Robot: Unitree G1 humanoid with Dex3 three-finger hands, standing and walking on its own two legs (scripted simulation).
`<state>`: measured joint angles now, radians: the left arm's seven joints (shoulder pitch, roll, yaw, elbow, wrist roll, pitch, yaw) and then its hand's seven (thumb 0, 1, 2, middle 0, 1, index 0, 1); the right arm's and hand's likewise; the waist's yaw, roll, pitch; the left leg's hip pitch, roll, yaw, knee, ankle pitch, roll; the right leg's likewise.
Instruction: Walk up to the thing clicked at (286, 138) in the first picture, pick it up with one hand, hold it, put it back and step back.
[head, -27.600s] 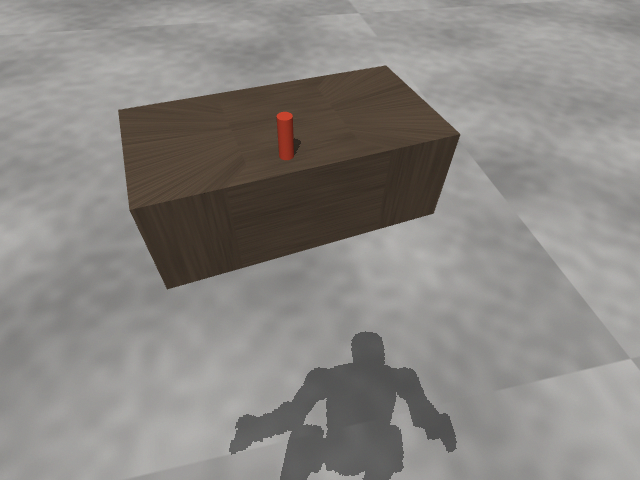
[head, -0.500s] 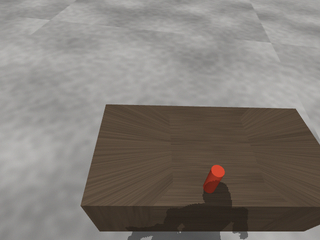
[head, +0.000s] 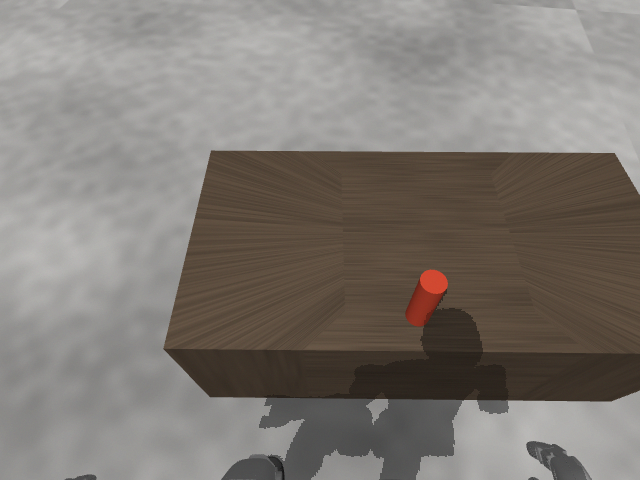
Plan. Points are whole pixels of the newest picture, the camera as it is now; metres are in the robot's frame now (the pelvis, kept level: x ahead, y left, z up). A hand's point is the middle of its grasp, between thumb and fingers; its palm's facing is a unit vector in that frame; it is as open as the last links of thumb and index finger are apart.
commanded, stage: step back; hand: right
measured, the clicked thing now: (424, 299) +0.47 -0.21 -0.26
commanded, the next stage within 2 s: none
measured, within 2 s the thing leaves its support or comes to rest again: neither
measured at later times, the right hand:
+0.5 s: hand out of the picture +0.03 -0.24 -0.15, palm faces -0.16 +0.90 -0.40, open 7.4 cm
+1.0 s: hand out of the picture -0.14 -0.26 -0.16, palm faces -0.03 +0.93 -0.36, open 7.4 cm
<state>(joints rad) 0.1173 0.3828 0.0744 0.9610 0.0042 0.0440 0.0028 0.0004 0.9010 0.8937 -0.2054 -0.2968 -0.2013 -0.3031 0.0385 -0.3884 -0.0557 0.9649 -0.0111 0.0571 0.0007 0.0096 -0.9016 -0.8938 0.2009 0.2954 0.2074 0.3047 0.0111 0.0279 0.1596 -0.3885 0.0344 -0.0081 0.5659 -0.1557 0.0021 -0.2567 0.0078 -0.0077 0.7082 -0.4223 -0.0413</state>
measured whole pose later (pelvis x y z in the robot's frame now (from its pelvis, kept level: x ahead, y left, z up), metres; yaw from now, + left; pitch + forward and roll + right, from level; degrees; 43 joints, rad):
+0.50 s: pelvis -0.11 +0.02 -0.01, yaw +6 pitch -2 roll +0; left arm 0.10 0.39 0.07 0.83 0.01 0.06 0.03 0.00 0.90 0.89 -0.21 -0.30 -0.21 -0.30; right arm 0.11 -0.38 -0.05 0.90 -0.02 0.05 0.02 0.01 -0.90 -0.89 0.20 0.29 0.21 0.30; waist 0.01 -0.03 0.21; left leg -0.30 -0.03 -0.02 0.70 -0.35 0.02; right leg -0.44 -0.03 0.03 0.89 -0.48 -0.01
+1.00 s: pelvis -0.24 +0.01 +0.00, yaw +0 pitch -2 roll +1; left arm 0.21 0.34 0.07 0.85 0.04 0.04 0.01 0.00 0.90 0.89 -0.21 -0.30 -0.21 -0.30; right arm 0.15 -0.41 -0.06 0.88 0.01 0.07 -0.01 0.01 -0.90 -0.89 0.20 0.30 0.21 0.30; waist 0.02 0.05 0.15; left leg -0.50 -0.12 -0.14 1.15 -0.47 -0.01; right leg -0.28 -0.03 0.02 0.62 -0.31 0.00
